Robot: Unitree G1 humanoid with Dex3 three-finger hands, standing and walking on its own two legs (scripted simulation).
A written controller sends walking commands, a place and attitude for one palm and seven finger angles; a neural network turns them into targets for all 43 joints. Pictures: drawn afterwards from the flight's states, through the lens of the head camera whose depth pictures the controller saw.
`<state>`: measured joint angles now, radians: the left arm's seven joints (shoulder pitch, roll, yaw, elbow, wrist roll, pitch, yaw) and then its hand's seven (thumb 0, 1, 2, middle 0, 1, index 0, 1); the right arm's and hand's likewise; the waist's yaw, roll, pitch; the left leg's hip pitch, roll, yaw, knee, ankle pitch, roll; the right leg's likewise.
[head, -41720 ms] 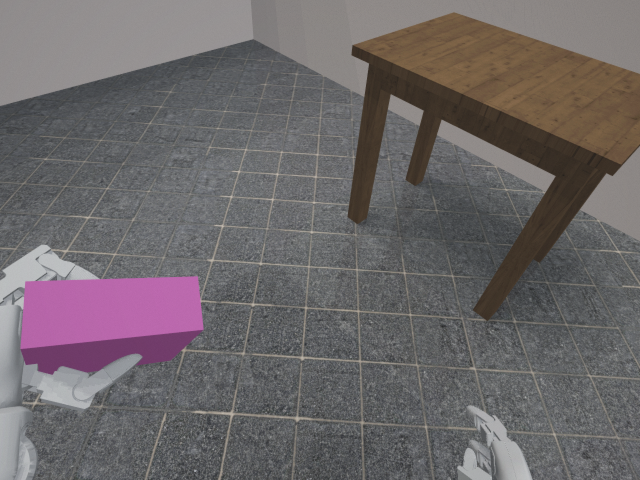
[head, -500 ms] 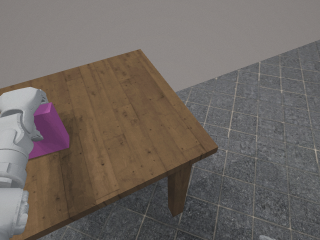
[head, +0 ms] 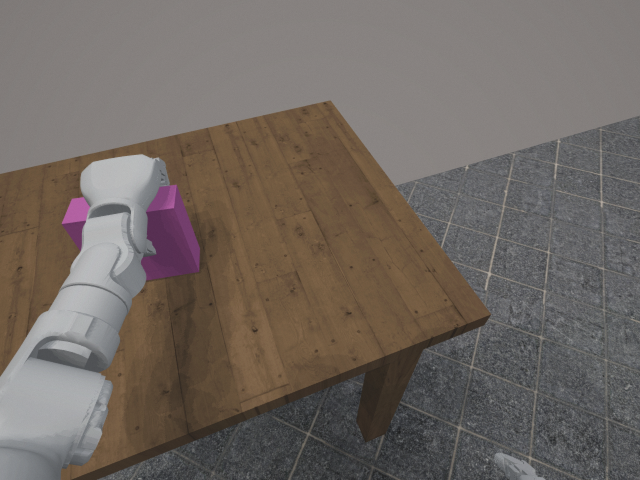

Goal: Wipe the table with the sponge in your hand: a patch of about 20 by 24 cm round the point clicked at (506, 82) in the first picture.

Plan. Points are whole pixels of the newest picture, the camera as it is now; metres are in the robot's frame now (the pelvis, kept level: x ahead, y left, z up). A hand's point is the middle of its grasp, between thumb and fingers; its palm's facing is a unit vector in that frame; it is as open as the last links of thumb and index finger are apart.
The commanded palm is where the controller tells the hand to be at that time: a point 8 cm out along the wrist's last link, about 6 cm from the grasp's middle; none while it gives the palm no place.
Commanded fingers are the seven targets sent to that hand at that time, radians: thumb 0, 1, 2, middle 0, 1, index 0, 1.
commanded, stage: slide across to the middle lane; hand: left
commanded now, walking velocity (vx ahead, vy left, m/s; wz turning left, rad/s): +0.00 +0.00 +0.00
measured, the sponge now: (145, 248) +0.40 +0.29 +0.04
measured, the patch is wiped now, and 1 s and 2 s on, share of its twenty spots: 0.50 0.65 0.85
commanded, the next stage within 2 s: wipe back along the middle lane in 0.24 s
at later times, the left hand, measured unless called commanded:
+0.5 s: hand (185, 204) +0.44 +0.23 +0.10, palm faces -0.02 +0.00 -1.00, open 9.7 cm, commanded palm +0.40 +0.21 +0.15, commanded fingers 0.00 0.10 1.30 -1.20 -1.60 -1.20 -1.60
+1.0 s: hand (195, 238) +0.38 +0.20 +0.10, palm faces +0.01 -0.02 -1.00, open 9.6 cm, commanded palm +0.34 +0.19 +0.13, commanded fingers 0.00 0.10 1.30 -1.20 -1.60 -1.20 -1.60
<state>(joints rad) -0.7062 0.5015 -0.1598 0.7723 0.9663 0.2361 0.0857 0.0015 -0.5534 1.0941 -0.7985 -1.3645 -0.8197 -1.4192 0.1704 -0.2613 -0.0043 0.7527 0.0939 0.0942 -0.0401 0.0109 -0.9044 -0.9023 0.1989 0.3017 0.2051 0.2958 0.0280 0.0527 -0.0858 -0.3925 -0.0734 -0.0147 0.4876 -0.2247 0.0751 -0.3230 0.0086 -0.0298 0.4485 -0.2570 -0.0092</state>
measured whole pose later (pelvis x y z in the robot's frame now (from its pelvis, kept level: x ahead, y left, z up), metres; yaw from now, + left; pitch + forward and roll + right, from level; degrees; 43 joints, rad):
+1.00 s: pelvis +0.01 -0.04 +0.00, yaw -1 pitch +3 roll +0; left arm -0.44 0.38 -0.25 0.44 0.96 0.53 0.07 0.01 -0.46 1.03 -0.72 -1.43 -0.76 -1.46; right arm 0.03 -0.28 0.03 0.67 0.10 0.20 -0.01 0.01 -0.91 -0.90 0.20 0.30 0.20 0.30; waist 0.04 0.08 -0.09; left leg -0.26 -0.03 -0.01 0.44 -0.23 0.03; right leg -0.21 0.05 -0.02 0.42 -0.26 -0.05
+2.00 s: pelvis +0.00 -0.03 +0.00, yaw -2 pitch -1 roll +0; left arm -0.09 0.29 -0.38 -0.08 0.99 0.66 0.11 0.02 -0.43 1.05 -0.62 -1.50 -0.77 -1.40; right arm -0.03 -0.25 0.04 0.64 0.10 0.23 0.07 0.01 -0.91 -0.90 0.20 0.30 0.19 0.29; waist 0.08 0.11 -0.09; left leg -0.22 -0.05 0.01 0.49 -0.26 0.04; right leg -0.19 0.04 0.00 0.50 -0.30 -0.04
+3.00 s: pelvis -0.02 -0.06 +0.00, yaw -1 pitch -2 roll +1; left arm -0.34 0.21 -0.46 0.22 0.94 0.66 0.08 0.00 -0.49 1.06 -0.72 -1.41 -0.85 -1.33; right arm -0.03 -0.25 0.03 0.72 0.10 0.16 0.05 0.02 -0.91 -0.90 0.20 0.30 0.20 0.30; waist 0.08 0.10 -0.09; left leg -0.22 -0.02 -0.01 0.47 -0.22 0.00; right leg -0.19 0.06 -0.02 0.50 -0.28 -0.08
